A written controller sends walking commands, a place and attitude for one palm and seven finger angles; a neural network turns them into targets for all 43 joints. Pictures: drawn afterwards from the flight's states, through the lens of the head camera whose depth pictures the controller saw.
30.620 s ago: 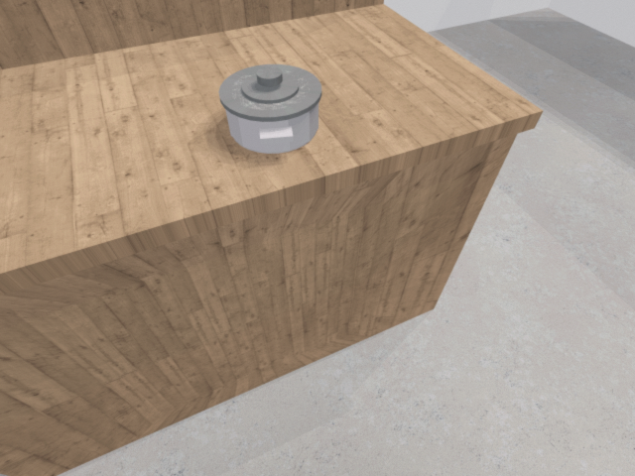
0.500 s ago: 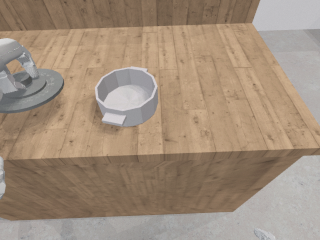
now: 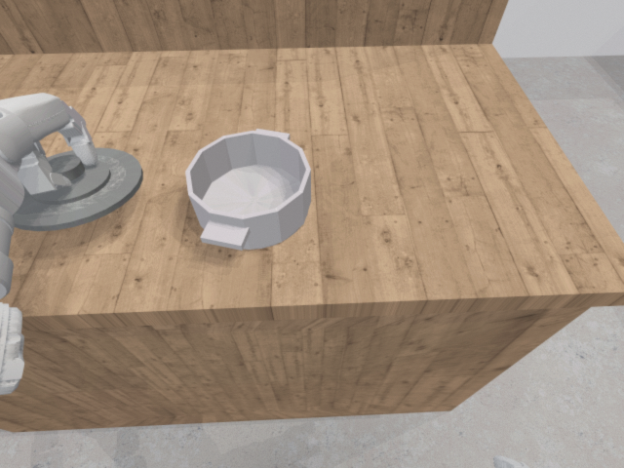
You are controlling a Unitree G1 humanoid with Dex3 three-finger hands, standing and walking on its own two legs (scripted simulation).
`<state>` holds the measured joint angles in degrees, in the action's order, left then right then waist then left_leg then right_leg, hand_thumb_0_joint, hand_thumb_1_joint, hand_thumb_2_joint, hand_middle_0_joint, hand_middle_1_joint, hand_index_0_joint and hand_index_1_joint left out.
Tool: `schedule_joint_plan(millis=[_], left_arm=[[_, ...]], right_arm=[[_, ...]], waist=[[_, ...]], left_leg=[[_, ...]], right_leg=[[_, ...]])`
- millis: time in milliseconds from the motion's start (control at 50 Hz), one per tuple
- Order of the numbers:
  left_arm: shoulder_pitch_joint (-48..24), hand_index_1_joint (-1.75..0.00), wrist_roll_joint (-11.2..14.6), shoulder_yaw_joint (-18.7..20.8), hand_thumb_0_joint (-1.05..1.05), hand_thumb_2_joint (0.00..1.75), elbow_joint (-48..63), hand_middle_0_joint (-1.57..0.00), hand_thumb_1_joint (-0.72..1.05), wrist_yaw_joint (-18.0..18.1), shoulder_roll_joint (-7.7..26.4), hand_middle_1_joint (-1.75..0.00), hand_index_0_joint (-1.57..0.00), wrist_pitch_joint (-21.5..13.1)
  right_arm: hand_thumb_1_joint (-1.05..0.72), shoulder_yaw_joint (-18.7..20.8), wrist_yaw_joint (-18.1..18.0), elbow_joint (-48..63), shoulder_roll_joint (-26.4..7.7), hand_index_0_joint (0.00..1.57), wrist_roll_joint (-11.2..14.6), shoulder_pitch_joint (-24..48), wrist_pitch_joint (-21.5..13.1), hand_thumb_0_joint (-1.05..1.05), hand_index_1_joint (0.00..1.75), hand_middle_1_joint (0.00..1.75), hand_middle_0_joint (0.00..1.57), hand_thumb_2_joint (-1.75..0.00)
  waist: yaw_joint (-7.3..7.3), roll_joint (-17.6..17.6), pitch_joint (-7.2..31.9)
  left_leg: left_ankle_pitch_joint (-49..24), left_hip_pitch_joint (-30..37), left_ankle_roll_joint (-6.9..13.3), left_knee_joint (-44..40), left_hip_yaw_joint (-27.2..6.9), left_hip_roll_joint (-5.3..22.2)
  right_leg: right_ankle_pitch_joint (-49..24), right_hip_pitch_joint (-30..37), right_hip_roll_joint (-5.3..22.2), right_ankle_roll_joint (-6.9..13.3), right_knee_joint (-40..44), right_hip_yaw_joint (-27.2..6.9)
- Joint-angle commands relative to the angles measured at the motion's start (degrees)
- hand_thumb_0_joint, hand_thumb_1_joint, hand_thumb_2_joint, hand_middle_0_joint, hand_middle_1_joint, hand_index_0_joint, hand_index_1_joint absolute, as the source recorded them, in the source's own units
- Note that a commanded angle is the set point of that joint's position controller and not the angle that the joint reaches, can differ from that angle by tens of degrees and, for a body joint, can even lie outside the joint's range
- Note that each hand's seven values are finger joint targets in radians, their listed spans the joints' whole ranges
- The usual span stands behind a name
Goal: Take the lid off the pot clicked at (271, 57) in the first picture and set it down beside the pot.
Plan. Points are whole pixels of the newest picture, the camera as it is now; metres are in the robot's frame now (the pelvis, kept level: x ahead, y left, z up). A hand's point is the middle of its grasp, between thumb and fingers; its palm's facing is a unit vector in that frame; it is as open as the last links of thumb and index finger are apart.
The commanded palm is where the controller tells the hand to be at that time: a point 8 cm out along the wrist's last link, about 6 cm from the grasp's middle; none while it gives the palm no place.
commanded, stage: lower the lid onto the table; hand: left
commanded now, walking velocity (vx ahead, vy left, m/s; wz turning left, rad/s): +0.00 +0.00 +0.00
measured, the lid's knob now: (64, 168) +0.46 +0.31 +0.13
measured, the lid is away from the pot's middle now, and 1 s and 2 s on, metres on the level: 0.23 0.25 0.25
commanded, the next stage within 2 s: open the fingers wide in 0.80 s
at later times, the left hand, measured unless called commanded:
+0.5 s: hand (41, 193) +0.42 +0.32 +0.13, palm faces -0.42 -0.16 -0.89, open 7.4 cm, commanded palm +0.43 +0.32 +0.20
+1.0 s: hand (42, 201) +0.42 +0.33 +0.12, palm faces -0.42 -0.09 -0.90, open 7.5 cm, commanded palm +0.43 +0.32 +0.17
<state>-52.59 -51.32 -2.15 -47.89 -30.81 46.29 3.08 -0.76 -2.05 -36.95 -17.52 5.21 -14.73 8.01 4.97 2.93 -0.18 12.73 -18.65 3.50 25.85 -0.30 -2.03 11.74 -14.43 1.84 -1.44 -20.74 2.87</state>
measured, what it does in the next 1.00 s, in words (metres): stands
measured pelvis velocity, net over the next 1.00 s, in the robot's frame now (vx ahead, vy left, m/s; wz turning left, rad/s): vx -0.01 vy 0.00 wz -0.03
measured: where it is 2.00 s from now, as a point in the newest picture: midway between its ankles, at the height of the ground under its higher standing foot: outside the picture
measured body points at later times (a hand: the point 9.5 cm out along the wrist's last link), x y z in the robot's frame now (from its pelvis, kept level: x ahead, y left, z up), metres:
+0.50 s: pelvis +0.00 +0.00 +0.00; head +0.04 +0.00 +0.44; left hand +0.44 +0.33 +0.18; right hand +0.08 -0.28 -0.12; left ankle +0.00 +0.08 -0.74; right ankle -0.02 -0.15 -0.74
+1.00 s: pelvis -0.01 +0.00 -0.01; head +0.04 +0.01 +0.44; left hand +0.44 +0.33 +0.17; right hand +0.02 -0.28 -0.13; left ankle +0.00 +0.08 -0.74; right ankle -0.02 -0.15 -0.74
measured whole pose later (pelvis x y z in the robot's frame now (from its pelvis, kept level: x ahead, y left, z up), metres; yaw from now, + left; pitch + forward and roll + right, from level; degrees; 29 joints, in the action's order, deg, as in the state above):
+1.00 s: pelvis -0.01 +0.00 -0.01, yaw -2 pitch +8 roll -2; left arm -50.9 -52.9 -1.4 -56.8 -26.5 49.4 -7.0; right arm -0.4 -3.6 -38.2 -17.2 5.2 -18.4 11.6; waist 5.4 2.3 2.6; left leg 15.6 -26.1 3.7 33.6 0.8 -0.8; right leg 13.7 -22.0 0.8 -1.4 -27.7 1.6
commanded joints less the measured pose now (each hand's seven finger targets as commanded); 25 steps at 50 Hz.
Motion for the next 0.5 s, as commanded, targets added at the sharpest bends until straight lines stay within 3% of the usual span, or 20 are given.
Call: schedule_joint_plan(millis=[0,60,100,120,160,200,240,260,280,320,340,360,400,440,480], left_arm=[[-27.64,-0.91,-0.79,10.41,0.0,1.1,14.75,-1.01,0.6,3.67,24.29,-0.97,-0.94,-0.65],[-22.51,-0.91,0.23,10.65,0.0,1.1,12.11,-1.01,0.6,3.56,23.79,-0.97,-0.94,-0.76],[-24.51,-0.91,0.05,11.43,0.0,1.1,14.87,-1.01,0.6,3.54,24.86,-0.97,-0.94,-0.99],[-24.52,-0.91,0.03,10.4,0.0,1.1,15.54,-1.01,0.6,3.48,23.62,-0.97,-0.94,-1.03],[-21.63,-0.91,0.65,8.84,0.0,1.1,11.39,-1.01,0.6,3.37,21.78,-0.97,-0.94,-0.92],[-25.06,-0.91,0.19,9.92,0.0,1.1,11.42,-1.01,0.6,3.51,23.49,-0.97,-0.94,-1.0],[-27.52,-0.91,0.22,8.64,0.0,1.1,11.43,-1.01,0.6,3.66,22.91,-0.97,-0.94,-1.59],[-28.72,-0.91,0.77,6.01,0.0,1.1,12.31,-1.01,0.6,3.63,20.52,-0.97,-0.94,-1.86],[-31.13,-0.91,0.35,6.46,0.0,1.1,13.91,-1.01,0.6,3.97,21.23,-0.97,-0.94,-2.19],[-28.12,-0.91,0.05,7.75,0.0,1.1,9.14,-1.01,0.6,4.24,22.26,-0.97,-0.94,-2.56],[-28.14,-0.91,0.24,6.39,0.0,1.1,6.29,-1.01,0.6,3.95,20.59,-0.97,-0.94,-2.73],[-28.12,-0.91,0.72,4.63,0.0,1.1,6.03,-1.01,0.6,3.83,19.08,-0.97,-0.94,-2.97],[-29.73,-0.91,0.06,3.25,0.0,1.1,4.94,-1.01,0.6,3.88,17.44,-0.97,-0.94,-3.08],[-26.56,-0.91,-0.4,4.59,0.0,1.1,1.11,-1.01,0.6,4.13,18.9,-0.97,-0.94,-3.51],[-28.77,-0.91,-0.18,3.29,0.0,1.1,3.43,-1.01,0.6,4.08,17.88,-0.97,-0.94,-4.09]], right_arm=[[-0.9,3.41,0.04,7.04,-9.47,0.2,-0.43,-0.13,-1.76,0.0,0.3,0.3,0.2,-0.9],[-0.9,3.58,0.37,7.14,-9.85,0.2,-0.19,-0.56,-1.52,0.0,0.3,0.3,0.2,-0.9],[-0.9,3.58,0.48,7.32,-9.64,0.2,-0.25,-0.07,-1.05,0.0,0.3,0.3,0.2,-0.9],[-0.9,3.58,0.47,7.61,-9.41,0.2,-0.28,0.09,-1.17,0.0,0.3,0.3,0.2,-0.9],[-0.9,3.62,0.32,7.15,-9.77,0.2,-0.14,-0.55,-0.95,0.0,0.3,0.3,0.2,-0.9],[-0.9,3.64,0.05,6.6,-9.76,0.2,-0.18,-0.79,-0.57,0.0,0.3,0.3,0.2,-0.9],[-0.9,3.34,-0.52,6.46,-9.52,0.2,-0.03,-0.51,-0.65,0.0,0.3,0.3,0.2,-0.9],[-0.9,3.38,-0.79,6.39,-9.78,0.2,0.05,-0.24,-0.69,0.0,0.3,0.3,0.2,-0.9],[-0.9,3.48,-0.91,6.04,-9.5,0.2,-0.15,-0.95,-1.0,0.0,0.3,0.3,0.2,-0.9],[-0.9,3.27,-1.24,5.33,-9.56,0.2,-0.14,-1.65,-1.28,0.0,0.3,0.3,0.2,-0.9],[-0.9,3.13,-1.43,4.69,-9.53,0.2,-0.1,-1.75,-1.26,0.0,0.3,0.3,0.2,-0.9],[-0.9,3.28,-1.45,4.63,-9.89,0.2,0.08,-1.71,-1.24,0.0,0.3,0.3,0.2,-0.9],[-0.9,3.3,-1.37,4.03,-9.58,0.2,-0.02,-1.88,-1.16,0.0,0.3,0.3,0.2,-0.9],[-0.9,3.13,-1.34,3.92,-9.64,0.2,0.04,-2.44,-1.22,0.0,0.3,0.3,0.2,-0.9],[-0.9,3.15,-1.16,4.14,-9.63,0.2,-0.01,-2.0,-0.81,0.0,0.3,0.3,0.2,-0.9]], waist=[[-0.81,5.93,27.11],[-0.94,5.12,24.59],[-0.94,4.61,25.42],[-0.81,5.2,25.66],[-0.2,5.59,22.41],[-0.16,3.44,23.02],[0.16,4.58,23.36],[0.62,6.33,23.89],[0.56,7.02,24.59],[0.51,5.51,24.29],[0.83,3.91,22.65],[0.99,5.61,22.37],[1.24,4.07,21.73],[0.79,2.54,21.44],[0.99,4.04,21.7]], left_leg=[[-29.41,18.53,1.3,0.72,-3.49,-0.68],[-30.26,17.11,1.19,0.96,-3.25,-0.4],[-28.72,16.84,1.46,0.73,-3.18,-0.55],[-29.24,17.49,1.46,0.81,-3.42,-0.59],[-27.39,16.33,1.31,0.91,-3.14,-0.34],[-21.62,15.24,1.82,0.66,-2.51,-0.73],[-19.87,14.97,1.9,0.29,-2.36,-0.89],[-21.36,16.46,1.73,0.45,-2.59,-0.45],[-20.67,17.74,1.7,0.41,-3.03,-0.4],[-20.93,16.85,1.93,1.08,-2.68,-0.73],[-19.46,15.31,1.96,1.03,-2.3,-0.78],[-20.31,15.52,1.76,0.87,-2.42,-0.36],[-17.42,15.08,1.89,0.95,-2.27,-0.52],[-16.9,12.89,1.9,1.51,-1.81,-0.8],[-17.62,13.21,1.72,1.52,-1.94,-0.52]], right_leg=[[-17.5,3.98,-4.68,3.84,-1.13,0.53],[-17.86,3.57,-4.46,3.83,-0.89,0.8],[-17.78,4.26,-4.55,3.58,-1.12,0.62],[-17.66,3.67,-4.62,3.57,-1.21,0.71],[-15.68,1.31,-4.55,3.72,-0.49,1.17],[-14.28,2.08,-4.8,3.49,-0.44,0.9],[-13.79,1.99,-4.72,3.61,-0.54,0.96],[-13.64,1.02,-4.54,3.77,-0.44,1.13],[-12.65,0.38,-4.81,3.64,-0.49,1.08],[-13.21,0.48,-5.0,3.63,-0.8,0.99],[-13.27,0.08,-4.97,3.52,-0.78,1.17],[-13.15,-0.78,-4.63,3.79,-0.74,1.29],[-11.86,-1.62,-4.88,3.6,-0.9,1.27],[-12.46,-0.92,-4.87,3.71,-1.64,1.1],[-12.65,-1.35,-4.68,3.75,-1.77,1.09]])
